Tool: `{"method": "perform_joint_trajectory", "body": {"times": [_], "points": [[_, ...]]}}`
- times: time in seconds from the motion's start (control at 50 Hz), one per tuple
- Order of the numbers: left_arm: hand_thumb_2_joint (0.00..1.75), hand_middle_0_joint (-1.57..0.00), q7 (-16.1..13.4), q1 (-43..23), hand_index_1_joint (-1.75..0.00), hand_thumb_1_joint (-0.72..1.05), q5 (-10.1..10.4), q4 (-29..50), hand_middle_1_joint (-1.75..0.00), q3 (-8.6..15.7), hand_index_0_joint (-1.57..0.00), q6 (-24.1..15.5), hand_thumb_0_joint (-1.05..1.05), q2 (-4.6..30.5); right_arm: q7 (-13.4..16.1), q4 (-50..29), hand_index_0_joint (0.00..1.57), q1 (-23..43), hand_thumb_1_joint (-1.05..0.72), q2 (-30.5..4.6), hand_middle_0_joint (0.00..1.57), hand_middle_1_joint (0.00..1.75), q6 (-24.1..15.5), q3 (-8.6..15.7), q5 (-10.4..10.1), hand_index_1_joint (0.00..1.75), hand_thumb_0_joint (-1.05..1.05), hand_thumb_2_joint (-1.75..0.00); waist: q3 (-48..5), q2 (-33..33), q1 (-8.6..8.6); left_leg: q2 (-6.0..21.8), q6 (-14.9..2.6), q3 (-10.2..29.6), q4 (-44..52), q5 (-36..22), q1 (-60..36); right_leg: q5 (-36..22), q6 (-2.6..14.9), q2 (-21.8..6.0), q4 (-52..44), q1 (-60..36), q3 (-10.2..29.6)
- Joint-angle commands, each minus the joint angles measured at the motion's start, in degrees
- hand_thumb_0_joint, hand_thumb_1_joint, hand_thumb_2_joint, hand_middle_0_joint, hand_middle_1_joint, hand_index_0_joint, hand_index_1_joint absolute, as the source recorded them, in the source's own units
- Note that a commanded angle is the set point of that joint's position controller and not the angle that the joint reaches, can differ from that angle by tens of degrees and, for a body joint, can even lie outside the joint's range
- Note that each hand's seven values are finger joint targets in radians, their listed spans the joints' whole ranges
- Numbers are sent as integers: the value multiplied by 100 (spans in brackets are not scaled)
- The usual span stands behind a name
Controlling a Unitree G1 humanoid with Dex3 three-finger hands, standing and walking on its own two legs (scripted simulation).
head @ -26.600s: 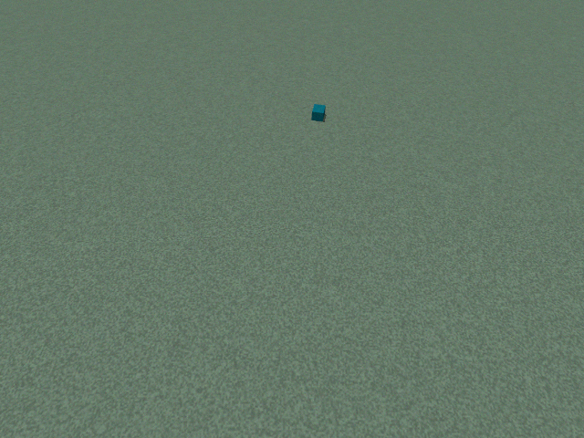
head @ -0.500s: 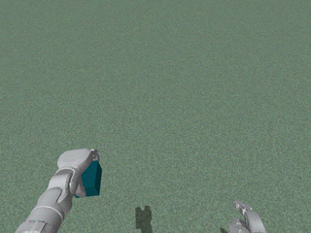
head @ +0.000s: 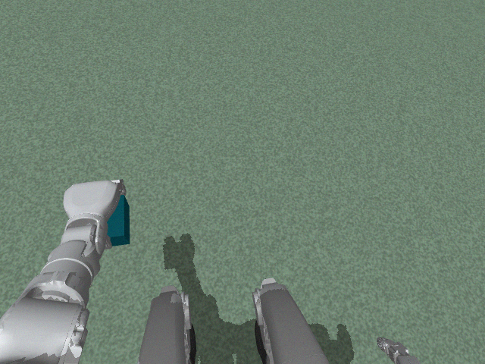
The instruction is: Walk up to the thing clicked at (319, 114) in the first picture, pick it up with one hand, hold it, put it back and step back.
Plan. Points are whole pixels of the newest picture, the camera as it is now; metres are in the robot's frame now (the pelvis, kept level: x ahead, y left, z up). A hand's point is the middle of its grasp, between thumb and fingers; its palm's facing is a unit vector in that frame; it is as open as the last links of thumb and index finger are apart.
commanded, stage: crouch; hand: left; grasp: from above
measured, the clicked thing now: (108, 221) +0.40 +0.22 -0.16
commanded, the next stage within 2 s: lower in 1.24 s
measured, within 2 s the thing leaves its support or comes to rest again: neither
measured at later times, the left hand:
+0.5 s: hand (128, 233) +0.42 +0.22 -0.32, palm faces -0.43 -0.03 -0.90, open 11.2 cm
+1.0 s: hand (136, 234) +0.44 +0.22 -0.40, palm faces -0.44 -0.03 -0.90, open 11.1 cm
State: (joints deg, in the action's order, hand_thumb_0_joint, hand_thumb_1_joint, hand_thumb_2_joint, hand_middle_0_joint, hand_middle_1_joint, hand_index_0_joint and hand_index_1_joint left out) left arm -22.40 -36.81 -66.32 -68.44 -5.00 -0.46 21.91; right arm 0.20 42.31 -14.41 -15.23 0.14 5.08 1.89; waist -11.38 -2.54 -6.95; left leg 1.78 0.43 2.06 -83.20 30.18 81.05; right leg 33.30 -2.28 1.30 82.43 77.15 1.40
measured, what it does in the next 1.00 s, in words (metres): lowers itself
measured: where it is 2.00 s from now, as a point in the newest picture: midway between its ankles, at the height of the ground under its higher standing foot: outside the picture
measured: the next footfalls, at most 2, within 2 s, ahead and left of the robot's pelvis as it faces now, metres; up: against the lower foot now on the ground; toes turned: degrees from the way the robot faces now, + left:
none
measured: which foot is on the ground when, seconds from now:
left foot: down 0.00-1.00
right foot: down 0.00-1.00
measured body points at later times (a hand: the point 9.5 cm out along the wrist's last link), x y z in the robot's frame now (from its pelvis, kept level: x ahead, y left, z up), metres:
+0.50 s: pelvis -0.03 -0.01 -0.16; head +0.19 +0.03 +0.23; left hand +0.44 +0.22 -0.27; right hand +0.04 -0.28 -0.28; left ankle +0.07 +0.12 -0.57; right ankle +0.04 -0.14 -0.57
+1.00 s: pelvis -0.03 -0.01 -0.23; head +0.20 +0.02 +0.15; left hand +0.46 +0.22 -0.35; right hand +0.00 -0.28 -0.35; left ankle +0.07 +0.12 -0.57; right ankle +0.04 -0.14 -0.57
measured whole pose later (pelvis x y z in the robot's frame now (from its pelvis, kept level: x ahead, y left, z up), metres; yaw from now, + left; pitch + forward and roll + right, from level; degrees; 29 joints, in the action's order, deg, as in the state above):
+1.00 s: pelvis -0.03 -0.01 -0.23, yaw -5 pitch +36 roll -6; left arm -23.3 -53.0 -69.6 -80.7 3.3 -6.6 35.3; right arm -6.5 44.5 -8.5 -13.7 -3.3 -0.7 7.0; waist -6.3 -0.3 -11.9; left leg 1.8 1.9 7.7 -128.4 37.1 127.7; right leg 41.0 -2.6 4.3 126.7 122.2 -1.9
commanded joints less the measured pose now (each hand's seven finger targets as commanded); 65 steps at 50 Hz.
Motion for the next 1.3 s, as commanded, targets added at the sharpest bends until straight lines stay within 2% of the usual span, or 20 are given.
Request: {"method": "perform_joint_trajectory", "body": {"times": [0.0,0.16,0.24,0.26,0.3,0.32,0.38,0.52,0.58,0.6,0.64,0.8,0.88,0.9,0.92,0.96,1.02,1.08,1.16,1.28], "points": [[82,-101,-194,-2007,-62,57,94,698,-60,326,-100,74,0,1234,67,-391,20,-424,-90,-922,20,30,-211,275,99,30,0,-90,-3135,-327,-31,-120,-150,-44,265,-862,-1565,-1183,413,105,-345,-345,-428],[71,-94,-152,-2597,-56,52,73,330,-56,456,-95,-147,0,1602,-9,-323,20,-483,-89,-964,20,30,-308,153,206,30,0,-90,-3130,-347,-275,-122,-141,162,-593,289,-456,-161,455,95,528,1093,-552],[71,-95,-233,-2991,-54,49,-28,595,-53,589,-94,-283,0,1967,-75,-237,20,-495,-90,-963,20,30,-366,86,245,30,0,-90,-3629,-753,-291,-108,-122,136,-1064,117,-447,-306,468,101,962,1454,-591],[75,-95,-250,-2931,-56,48,-69,373,-54,519,-93,-280,0,1819,-87,-212,20,-480,-90,-1000,20,30,-378,67,257,30,0,-90,-3552,-802,-349,-114,-110,157,-1120,195,-310,-248,465,87,1063,1634,-614],[76,-95,-298,-3084,-57,49,-46,558,-55,707,-93,-338,0,2077,-135,-117,20,-544,-90,-955,20,30,-404,24,298,30,0,-90,-3734,-910,-306,-105,-130,89,-1426,-106,-275,-504,457,98,1254,1660,-622],[76,-93,-304,-2946,-57,47,-87,190,-55,589,-92,-302,0,1867,-148,-120,20,-523,-90,-1006,20,30,-415,4,313,30,0,-90,-3780,-854,-370,-100,-127,121,-1512,-183,-256,-553,451,91,1351,1787,-652],[76,-93,-343,-3133,-57,46,-79,326,-55,671,-91,-306,0,1985,-230,-62,20,-552,-90,-972,20,30,-446,-36,365,30,0,-90,-3847,-1033,-387,-85,-139,71,-1827,-431,-184,-778,443,106,1590,1936,-673],[73,-95,-323,-3291,-55,48,-132,195,-53,831,-93,-346,0,2336,-357,-22,20,-480,-90,-1001,20,30,-432,-53,431,30,0,-90,-3715,-1095,-393,-71,-176,-61,-2393,-350,562,-824,417,189,1980,2044,-680],[75,-96,-269,-3047,-55,48,-113,-72,-53,798,-94,-376,0,2271,-413,-1,20,-484,-90,-965,20,30,-417,-84,443,30,0,-90,-3515,-844,-418,-71,-204,-83,-2619,-308,972,-825,383,220,2089,1986,-677],[75,-96,-264,-3128,-54,48,-114,-6,-52,907,-94,-390,0,2493,-415,-19,20,-447,-90,-999,20,30,-417,-76,434,30,0,-90,-3604,-880,-364,-66,-208,-83,-2680,-278,1000,-775,389,234,2160,2053,-678],[76,-98,-234,-3032,-55,50,-134,-164,-52,832,-96,-416,0,2329,-457,-5,20,-496,-90,-979,20,30,-402,-84,465,30,0,-90,-3506,-909,-430,-62,-198,-75,-2770,-310,1058,-815,384,243,2256,2083,-703],[73,-98,-241,-3248,-55,53,-203,-333,-54,874,-97,-528,0,2453,-540,31,20,-470,-90,-1104,20,30,-370,-95,479,30,0,-90,-3329,-1034,-436,-40,-175,-6,-3048,-135,1328,-611,432,287,2715,2669,-844],[75,-100,-311,-3619,-57,55,-280,-128,-55,1013,-99,-619,0,2778,-567,107,20,-546,-90,-1130,20,30,-366,-111,500,30,0,-90,-3522,-1236,-429,-41,-162,-5,-3230,-221,1281,-702,450,307,2925,2724,-876],[76,-101,-307,-3241,-58,56,-292,-686,-56,877,-99,-549,0,2465,-582,65,20,-516,-90,-1120,20,30,-376,-157,509,30,0,-90,-3278,-1028,-497,-41,-170,7,-3253,-165,1376,-652,434,292,2924,2833,-897],[75,-101,-322,-3457,-57,57,-250,-475,-55,860,-100,-590,0,2470,-600,80,20,-509,-90,-1103,20,30,-375,-177,518,30,0,-90,-3278,-1047,-561,-53,-181,-4,-3303,-116,1558,-623,432,317,2956,2832,-894],[75,-102,-374,-3803,-58,58,-265,-255,-57,1051,-101,-638,0,2851,-591,105,20,-550,-90,-1176,20,30,-379,-189,538,30,0,-90,-3519,-1235,-476,-47,-180,-21,-3376,-144,1493,-637,432,303,3028,2832,-895],[76,-104,-368,-3605,-59,61,-308,-627,-57,935,-103,-643,0,2646,-626,147,20,-580,-90,-1170,20,30,-391,-251,563,30,0,-90,-3148,-1106,-624,-37,-174,35,-3473,-37,1700,-558,433,318,3170,3052,-964],[75,-103,-406,-3761,-59,62,-291,-598,-59,1078,-103,-654,0,2971,-622,117,20,-552,-90,-1200,20,30,-407,-302,575,30,0,-90,-3326,-1167,-545,-64,-201,-35,-3622,-29,1834,-542,420,329,3198,2891,-922],[76,-107,-391,-3737,-60,64,-239,-870,-59,994,-105,-674,0,2925,-630,133,20,-497,-91,-1233,20,30,-413,-363,597,30,0,-90,-3070,-1035,-598,-60,-213,-16,-3725,234,2166,-276,417,357,3257,3068,-951],[76,-108,-374,-3653,-60,64,-268,-911,-58,1012,-106,-681,0,3021,-648,134,20,-512,-91,-1281,20,30,-407,-442,610,30,0,-90,-3130,-1083,-607,-47,-210,-9,-3917,57,2164,-503,396,379,3411,3007,-985]]}}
